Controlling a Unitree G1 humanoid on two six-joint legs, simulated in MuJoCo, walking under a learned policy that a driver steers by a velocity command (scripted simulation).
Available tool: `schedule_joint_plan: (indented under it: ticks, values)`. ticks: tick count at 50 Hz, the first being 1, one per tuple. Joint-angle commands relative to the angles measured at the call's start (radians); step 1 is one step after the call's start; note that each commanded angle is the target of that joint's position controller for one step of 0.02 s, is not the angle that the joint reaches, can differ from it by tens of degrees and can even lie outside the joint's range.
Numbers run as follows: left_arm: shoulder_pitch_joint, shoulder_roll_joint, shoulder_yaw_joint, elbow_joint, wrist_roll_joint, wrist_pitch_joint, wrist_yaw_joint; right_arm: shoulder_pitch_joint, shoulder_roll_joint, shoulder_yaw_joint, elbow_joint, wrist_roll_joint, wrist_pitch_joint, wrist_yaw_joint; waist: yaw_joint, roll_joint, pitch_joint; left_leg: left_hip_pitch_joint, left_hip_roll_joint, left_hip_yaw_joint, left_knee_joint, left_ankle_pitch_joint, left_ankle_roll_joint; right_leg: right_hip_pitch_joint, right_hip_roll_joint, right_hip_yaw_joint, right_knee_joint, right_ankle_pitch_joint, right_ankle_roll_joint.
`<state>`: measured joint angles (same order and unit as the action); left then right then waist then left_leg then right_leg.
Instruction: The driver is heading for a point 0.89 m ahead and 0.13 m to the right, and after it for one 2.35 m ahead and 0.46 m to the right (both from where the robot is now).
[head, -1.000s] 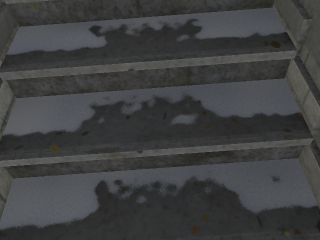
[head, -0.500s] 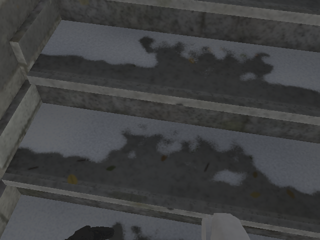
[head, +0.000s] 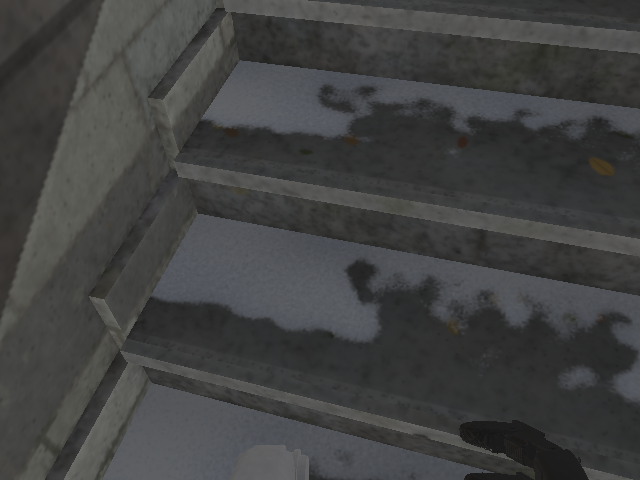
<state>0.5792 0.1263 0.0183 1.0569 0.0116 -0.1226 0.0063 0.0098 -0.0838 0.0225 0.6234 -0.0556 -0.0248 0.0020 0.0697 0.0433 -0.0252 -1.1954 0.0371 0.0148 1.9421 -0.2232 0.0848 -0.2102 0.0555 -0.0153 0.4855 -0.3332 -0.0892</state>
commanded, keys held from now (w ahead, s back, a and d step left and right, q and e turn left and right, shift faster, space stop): w+e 0.60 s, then w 0.16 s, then w+q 0.24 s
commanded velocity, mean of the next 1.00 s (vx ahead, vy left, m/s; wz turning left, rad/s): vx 0.50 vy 0.00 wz -0.35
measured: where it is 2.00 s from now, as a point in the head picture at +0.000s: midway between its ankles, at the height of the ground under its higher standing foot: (533, 46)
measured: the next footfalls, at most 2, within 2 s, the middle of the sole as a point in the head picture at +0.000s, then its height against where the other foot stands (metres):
left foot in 0.18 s outside the picture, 0.17 m higher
right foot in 0.74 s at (483, 349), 0.17 m higher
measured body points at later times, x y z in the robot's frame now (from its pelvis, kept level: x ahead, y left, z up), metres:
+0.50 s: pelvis +0.30 +0.03 +0.15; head +0.30 +0.04 +0.60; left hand +0.58 +0.17 +0.10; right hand +0.23 -0.20 +0.02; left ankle +0.30 +0.13 -0.57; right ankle +0.33 -0.12 -0.29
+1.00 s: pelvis +0.60 -0.11 +0.32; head +0.60 -0.13 +0.77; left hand +0.68 +0.13 +0.19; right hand +0.73 -0.37 +0.24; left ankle +0.66 +0.03 -0.12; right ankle +0.57 -0.16 -0.40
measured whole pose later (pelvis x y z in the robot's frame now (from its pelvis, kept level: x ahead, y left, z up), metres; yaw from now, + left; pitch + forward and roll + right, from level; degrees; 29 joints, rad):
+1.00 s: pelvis +0.60 -0.11 +0.32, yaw -19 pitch +3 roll +0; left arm 0.40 0.19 0.06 0.98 0.04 -0.10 -0.02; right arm 0.11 -0.13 -0.02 0.62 0.00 -0.07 -0.01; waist 0.00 0.04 -0.04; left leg -1.04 -0.06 -0.13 2.05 -0.20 0.12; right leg -0.33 0.05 -0.13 0.62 -0.34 -0.10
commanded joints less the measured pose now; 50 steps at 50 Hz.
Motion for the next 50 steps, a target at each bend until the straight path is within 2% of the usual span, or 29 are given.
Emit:
schedule_joint_plan:
  ticks: [1, 4, 6, 7, 8, 9, 10, 11, 12, 13, 15, 17, 19, 22, 26, 30, 31, 32, 33, 35, 37, 38, 39, 40, 42, 44, 46, 48, 50]
  values:
    - [0.05, 0.173, 0.04, -0.045, 0.014, -0.019, 0.015, -0.181, -0.009, 0.005, -0.145, -0.009, -0.011, -0.016, -0.007, -0.113, 0.085, -0.39, 0.047, 0.021, 0.195, -0.178, 0.018, 0.233, -0.271, 0.414, -0.234, 0.081, -0.187]
    - [0.114, 0.101, 0.03, -0.012, 0.022, 0.023, 0.054, -0.342, 0.021, 0.039, -0.259, -0.003, -0.016, 0.005, 0.053, -0.141, 0.119, -0.279, 0.058, 0.071, -0.169, -0.219, -0.004, 0.199, -0.207, 0.345, -0.338, 0.211, -0.141]
    - [0.087, 0.101, 0.037, -0.039, -0.014, 0.044, 0.064, -0.323, 0.028, 0.047, -0.286, 0.02, 0.006, 0.012, 0.049, -0.154, 0.058, 0.192, 0.043, 0.144, -0.545, -0.227, 0.01, 0.071, -0.229, 0.285, -0.536, 0.526, -0.165]
    - [-0.032, 0.134, 0.031, -0.1, -0.015, 0.038, 0.046, -0.21, 0.007, 0.031, -0.25, 0.05, 0.001, 0.013, -0.046, -0.154, -0.023, 0.523, -0.043, 0.204, -0.737, -0.286, 0.03, -0.018, -0.202, 0.181, -0.458, 0.974, -0.152]
    - [-0.007, 0.209, 0.051, -0.127, -0.023, 0.018, 0.028, 0.007, -0.037, -0.014, -0.179, 0.059, 0.01, -0.007, -0.124, -0.202, -0.239, 0.818, -0.12, 0.21, -0.681, -0.258, 0.045, 0.032, -0.233, 0.162, -0.254, 1.551, -0.151]
    - [-0.083, 0.317, 0.084, -0.15, -0.052, -0.015, 0.003, 0.227, -0.105, -0.053, -0.13, 0.074, 0.019, -0.029, -0.269, -0.289, -0.342, 0.939, -0.117, 0.134, -0.821, -0.222, 0.047, 0.126, -0.24, 0.161, -0.014, 1.747, -0.12]
    - [-0.171, 0.319, 0.104, -0.194, -0.074, -0.044, -0.03, 0.334, -0.201, -0.092, -0.105, 0.034, 0.01, -0.049, -0.321, -0.211, -0.413, 1.087, -0.005, -0.107, -0.977, -0.331, 0.069, -0.01, -0.167, 0.163, 0.305, 1.519, -0.069]
    - [-0.195, 0.215, 0.092, -0.284, -0.073, -0.053, -0.062, 0.402, -0.31, -0.13, -0.085, -0.004, 0.001, -0.062, -0.312, 0.144, -0.486, 1.237, 0.301, -0.673, -1.325, -0.537, 0.169, -0.309, 0.013, 0.168, 0.761, 0.745, 0.006]
    - [-0.19, 0.182, 0.104, -0.299, 0.005, -0.053, -0.069, 0.301, -0.29, -0.128, -0.064, 0.028, 0.019, -0.071, -0.247, 0.318, -0.452, 1.117, 0.339, -1.0, -1.644, -0.694, 0.161, -0.416, 0.054, 0.237, 1.115, 0.208, -0.001]
    - [-0.178, 0.095, 0.093, -0.346, 0.029, -0.032, -0.065, 0.168, -0.233, -0.113, -0.047, 0.046, 0.023, -0.063, -0.129, 0.209, -0.283, 0.963, 0.365, -0.923, -1.651, -0.864, 0.13, -0.531, -0.012, 0.263, 1.295, 0.252, 0.01]
    - [-0.213, 0.005, 0.06, -0.39, 0.067, 0.016, -0.035, 0.081, -0.069, -0.07, 0.033, 0.044, -0.021, -0.059, -0.025, -0.021, -0.023, 0.671, 0.317, -0.568, -1.495, -0.611, 0.102, -0.601, -0.046, 0.143, 1.433, 0.333, -0.01]
    - [-0.302, -0.064, 0.025, -0.431, 0.054, 0.065, -0.018, 0.208, -0.034, -0.056, 0.164, 0.012, -0.048, -0.054, -0.013, -0.086, 0.046, 0.683, 0.29, -0.372, -1.524, -0.298, 0.069, -0.772, -0.017, 0.159, 1.636, 0.272, -0.051]
    - [-0.321, -0.092, 0.001, -0.455, 0.031, 0.102, -0.002, 0.287, -0.015, -0.05, 0.264, 0.004, -0.082, -0.025, 0.015, 0.011, 0.066, 0.823, 0.247, -0.174, -1.535, -0.127, 0.019, -0.962, -0.041, 0.211, 1.649, 0.178, -0.066]
    - [-0.394, 0.032, 0.031, -0.479, 0.009, 0.14, 0.0, 0.246, -0.08, -0.049, 0.232, 0.025, -0.105, -0.027, 0.032, -0.046, 0.107, 0.751, 0.21, -0.003, -1.623, -0.04, -0.02, -0.909, -0.02, 0.199, 1.425, 0.25, -0.023]
    - [-0.609, -0.027, 0.009, -0.571, 0.026, 0.17, 0.024, 0.371, -0.258, -0.091, 0.256, 0.016, -0.145, -0.018, -0.006, -0.018, 0.162, 1.007, 0.299, -0.023, -1.729, -0.036, 0.047, -1.302, 0.026, 0.11, 1.884, -0.061, -0.045]
    - [-0.798, 0.005, -0.006, -0.647, 0.033, 0.172, 0.003, 0.48, -0.208, -0.084, 0.284, 0.017, -0.115, -0.038, -0.052, -0.027, 0.118, 1.11, 0.207, 0.113, -1.81, -0.135, 0.002, -1.235, -0.048, 0.018, 1.457, -0.043, -0.036]
    - [-0.772, 0.005, -0.014, -0.643, 0.029, 0.173, -0.016, 0.501, -0.251, -0.096, 0.272, 0.038, -0.115, -0.055, -0.062, 0.025, 0.092, 1.147, 0.217, 0.145, -1.915, -0.048, 0.038, -1.152, -0.099, -0.036, 1.29, -0.042, -0.041]
    - [-0.784, 0.006, -0.015, -0.639, 0.037, 0.182, -0.028, 0.517, -0.232, -0.095, 0.283, 0.056, -0.11, -0.064, -0.079, 0.031, 0.08, 1.193, 0.215, 0.168, -1.944, 0.061, 0.059, -1.082, -0.125, -0.063, 1.165, -0.06, -0.05]
    - [-0.792, 0.0, -0.021, -0.615, 0.033, 0.194, -0.033, 0.524, -0.201, -0.085, 0.288, 0.074, -0.095, -0.071, -0.118, 0.014, 0.048, 1.223, 0.192, 0.212, -1.973, 0.293, 0.088, -0.955, -0.098, -0.189, 1.027, -0.113, -0.066]
    - [-0.602, -0.03, -0.024, -0.546, 0.003, 0.167, -0.02, 0.493, -0.274, -0.09, 0.261, 0.077, -0.09, -0.079, 0.0, 0.107, -0.103, 1.227, 0.254, 0.244, -1.717, 1.638, 0.093, -0.477, 0.023, -0.29, 0.827, -0.137, -0.125]
    - [-0.285, 0.09, 0.023, -0.466, 0.015, 0.144, -0.012, 0.433, -0.392, -0.115, 0.226, 0.111, -0.094, -0.037, 0.119, 0.199, -0.33, 1.327, 0.267, 0.213, -1.266, 1.802, 0.062, -0.155, 0.093, -0.195, 0.544, -0.127, -0.159]
    - [-0.251, 0.193, 0.058, -0.432, 0.018, 0.12, -0.016, 0.408, -0.35, -0.113, 0.168, 0.116, -0.115, -0.008, 0.103, 0.124, -0.396, 1.062, 0.163, 0.153, -0.968, 1.35, 0.022, 0.051, -0.031, 0.174, 0.362, -0.184, -0.202]
    - [-0.197, 0.305, 0.106, -0.398, 0.022, 0.121, -0.013, 0.356, -0.256, -0.106, 0.103, 0.089, -0.134, 0.033, 0.082, -0.171, -0.388, 0.694, -0.099, 0.036, -0.479, 0.086, -0.06, 0.203, -0.276, 0.795, -0.043, -0.145, -0.26]
    - [-0.257, 0.306, 0.113, -0.407, 0.027, 0.124, -0.009, 0.387, -0.219, -0.106, 0.113, 0.059, -0.146, 0.047, 0.05, -0.104, -0.483, 0.611, -0.135, -0.253, -0.133, 0.075, -0.037, 0.218, -0.336, 0.959, -0.16, -0.119, -0.223]
    - [-0.33, 0.19, 0.085, -0.303, 0.003, 0.091, -0.026, 0.272, -0.145, -0.09, 0.038, 0.021, -0.134, 0.032, -0.032, 0.034, -0.218, 0.456, -0.051, -0.184, 0.025, 0.157, -0.006, -0.019, -0.315, 0.78, -0.13, -0.389, -0.16]
    - [-0.291, 0.076, 0.055, -0.203, 0.013, 0.057, -0.026, 0.22, -0.071, -0.058, 0.011, 0.021, -0.111, 0.007, -0.071, 0.047, -0.004, 0.28, -0.057, -0.202, 0.132, 0.11, 0.028, -0.131, -0.277, 0.526, -0.054, -0.069, -0.122]
    - [-0.207, 0.021, 0.039, -0.129, 0.015, 0.019, -0.027, 0.268, 0.006, -0.024, 0.01, 0.041, -0.076, -0.014, -0.104, -0.023, 0.047, 0.125, -0.079, -0.225, 0.208, 0.052, 0.051, -0.113, -0.259, 0.323, -0.046, 0.206, -0.063]
    - [-0.214, 0.04, 0.031, -0.104, 0.023, -0.005, -0.025, 0.196, 0.022, -0.012, -0.036, 0.054, -0.041, -0.006, -0.12, -0.053, 0.083, 0.038, -0.079, -0.189, 0.13, 0.008, 0.047, -0.129, -0.236, 0.163, -0.128, 0.24, -0.008]
    - [-0.143, 0.067, 0.026, -0.073, 0.041, -0.023, -0.024, 0.04, 0.018, -0.016, -0.068, 0.062, -0.02, -0.019, -0.058, -0.111, 0.102, -0.076, -0.146, -0.048, 0.25, -0.042, 0.041, -0.094, -0.232, 0.094, -0.225, 0.384, 0.004]
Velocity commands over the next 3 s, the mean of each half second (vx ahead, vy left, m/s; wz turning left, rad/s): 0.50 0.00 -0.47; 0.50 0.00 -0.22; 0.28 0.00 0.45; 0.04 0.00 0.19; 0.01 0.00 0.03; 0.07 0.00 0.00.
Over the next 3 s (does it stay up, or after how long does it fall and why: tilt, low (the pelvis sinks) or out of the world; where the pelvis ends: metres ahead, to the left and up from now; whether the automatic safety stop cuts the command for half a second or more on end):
stays up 1.17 -0.28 0.67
